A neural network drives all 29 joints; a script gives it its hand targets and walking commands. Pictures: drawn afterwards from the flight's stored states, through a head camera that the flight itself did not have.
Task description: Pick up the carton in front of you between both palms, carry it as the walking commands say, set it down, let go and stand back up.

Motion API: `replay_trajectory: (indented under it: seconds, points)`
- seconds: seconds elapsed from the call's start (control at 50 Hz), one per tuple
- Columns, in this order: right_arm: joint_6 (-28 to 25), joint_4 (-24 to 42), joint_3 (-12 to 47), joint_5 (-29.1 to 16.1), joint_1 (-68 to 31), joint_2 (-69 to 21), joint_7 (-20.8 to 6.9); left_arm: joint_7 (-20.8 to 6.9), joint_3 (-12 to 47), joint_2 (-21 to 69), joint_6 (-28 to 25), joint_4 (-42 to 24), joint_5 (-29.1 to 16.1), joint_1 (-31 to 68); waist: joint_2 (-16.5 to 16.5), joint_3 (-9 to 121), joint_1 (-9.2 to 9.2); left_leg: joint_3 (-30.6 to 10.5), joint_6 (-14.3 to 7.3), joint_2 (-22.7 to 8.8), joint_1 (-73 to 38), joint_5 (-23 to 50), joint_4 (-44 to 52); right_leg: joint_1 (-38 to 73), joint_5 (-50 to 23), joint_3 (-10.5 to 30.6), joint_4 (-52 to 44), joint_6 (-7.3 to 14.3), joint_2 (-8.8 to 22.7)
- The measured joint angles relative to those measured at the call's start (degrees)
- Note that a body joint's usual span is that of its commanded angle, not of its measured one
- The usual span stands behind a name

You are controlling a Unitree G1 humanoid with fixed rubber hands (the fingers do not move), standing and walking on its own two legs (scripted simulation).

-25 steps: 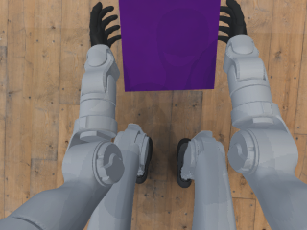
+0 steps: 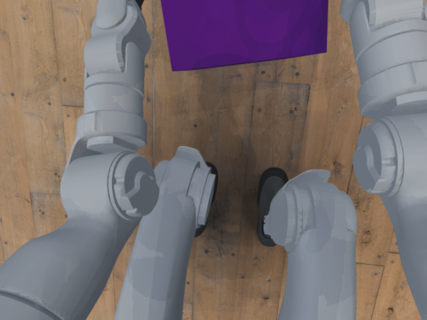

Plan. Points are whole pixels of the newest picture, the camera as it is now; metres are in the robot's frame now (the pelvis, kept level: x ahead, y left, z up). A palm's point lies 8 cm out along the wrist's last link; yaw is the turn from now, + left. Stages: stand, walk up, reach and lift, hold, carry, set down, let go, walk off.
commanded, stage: set down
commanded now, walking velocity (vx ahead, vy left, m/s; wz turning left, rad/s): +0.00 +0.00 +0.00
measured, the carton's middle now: (237, 0) +0.57 +0.04 -0.25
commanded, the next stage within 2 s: none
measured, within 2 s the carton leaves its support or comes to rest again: rests again in 0.36 s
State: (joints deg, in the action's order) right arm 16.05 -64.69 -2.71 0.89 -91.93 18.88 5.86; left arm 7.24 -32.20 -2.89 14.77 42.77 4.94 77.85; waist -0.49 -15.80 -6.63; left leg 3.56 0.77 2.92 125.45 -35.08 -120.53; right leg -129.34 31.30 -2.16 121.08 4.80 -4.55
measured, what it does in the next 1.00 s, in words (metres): stands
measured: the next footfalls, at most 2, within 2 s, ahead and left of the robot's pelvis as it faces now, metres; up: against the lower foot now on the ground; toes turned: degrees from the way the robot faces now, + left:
none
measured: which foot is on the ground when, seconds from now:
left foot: down 0.00-1.00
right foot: down 0.00-1.00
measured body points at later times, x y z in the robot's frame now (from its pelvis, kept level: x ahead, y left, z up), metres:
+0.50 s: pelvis +0.00 +0.01 -0.03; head +0.37 -0.01 +0.22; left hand +0.55 +0.20 -0.16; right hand +0.61 -0.10 -0.17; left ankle +0.10 +0.11 -0.36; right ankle +0.11 -0.08 -0.36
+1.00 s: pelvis +0.01 +0.00 -0.04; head +0.38 -0.02 +0.21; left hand +0.56 +0.21 -0.17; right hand +0.62 -0.10 -0.19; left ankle +0.10 +0.11 -0.36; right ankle +0.11 -0.08 -0.36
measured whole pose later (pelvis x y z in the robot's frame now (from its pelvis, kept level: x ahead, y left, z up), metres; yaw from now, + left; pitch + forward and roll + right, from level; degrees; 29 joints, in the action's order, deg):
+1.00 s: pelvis +0.01 +0.00 -0.04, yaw +3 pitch +34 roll +5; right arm 11.4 -60.6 -18.0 12.3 -92.3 16.2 -4.5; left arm -0.6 -36.3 -7.1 10.8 46.4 4.7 80.6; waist 1.8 -22.7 -3.8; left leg 5.1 0.7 5.3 126.5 -38.0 -129.4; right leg -129.8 36.0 -2.1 131.4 5.8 -1.9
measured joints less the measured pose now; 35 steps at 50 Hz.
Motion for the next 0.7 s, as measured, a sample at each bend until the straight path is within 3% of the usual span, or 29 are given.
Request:
replay_trajectory:
  seconds: [0.1,0.22,0.3,0.36,0.42,0.5,0.6,0.7]
  points:
    - [0.07,-0.75,1.14,0.57,-2.48,0.33,-0.74,-0.74,1.00,-0.82,0.92,-1.05,-1.55,-0.09,-0.49,-2.10,-0.31,0.32,-0.15,0.46,0.61,-0.58,-2.19,-0.43,0.94,-0.02,2.38,0.02,0.57]
    - [-1.35,-1.10,-3.64,3.35,-2.68,-1.14,-1.86,0.07,3.27,-1.93,0.38,-3.26,-4.87,-2.01,-1.32,-2.82,1.18,0.20,-0.23,1.70,1.88,-0.18,-3.74,-0.75,1.61,-0.32,4.02,0.00,1.88]
    - [-2.54,-1.73,-8.81,5.64,-2.58,-1.11,-4.12,0.92,4.64,-2.72,-0.27,-1.46,-6.32,-0.80,0.18,-3.93,1.94,0.39,-0.71,2.31,1.68,0.22,-4.64,0.19,1.88,-0.24,4.80,-0.43,2.56]
    - [-2.55,-0.46,-11.04,6.65,-2.16,-0.68,-6.52,0.71,3.78,-2.78,-0.43,0.02,-4.67,0.98,1.62,-4.44,2.35,0.83,-1.22,2.39,1.89,0.58,-5.01,0.19,1.83,0.14,5.18,-0.91,2.66]
    - [-2.13,1.21,-12.17,8.02,-2.22,-0.33,-8.96,-0.58,1.12,-2.27,-0.63,1.39,-2.06,2.91,3.14,-4.94,1.98,1.25,-1.75,2.17,2.27,0.85,-5.17,-0.26,1.45,0.52,5.31,-1.32,2.44]
    - [-1.75,3.77,-13.76,9.98,-1.93,-1.41,-9.34,-2.66,-1.95,-2.59,-0.58,2.16,-0.25,4.19,2.80,-6.00,2.49,1.93,-1.73,2.15,1.86,0.55,-5.27,-0.41,1.72,1.15,6.09,-1.23,2.37]
    - [-1.74,4.80,-13.28,11.50,-1.30,-2.02,-9.31,-4.04,-3.17,-3.03,-1.72,2.45,-1.06,3.83,0.85,-5.95,2.60,1.61,-0.95,1.92,1.41,-1.30,-6.25,-0.60,3.02,0.62,7.26,-0.19,2.10]
    - [-2.33,4.40,-14.12,11.11,-1.05,-2.11,-10.41,-5.49,-2.96,-3.27,-3.14,1.76,-1.76,2.52,0.94,-5.73,2.67,1.22,-0.44,2.22,1.27,-2.80,-6.97,-0.44,4.60,0.14,8.09,0.42,2.35]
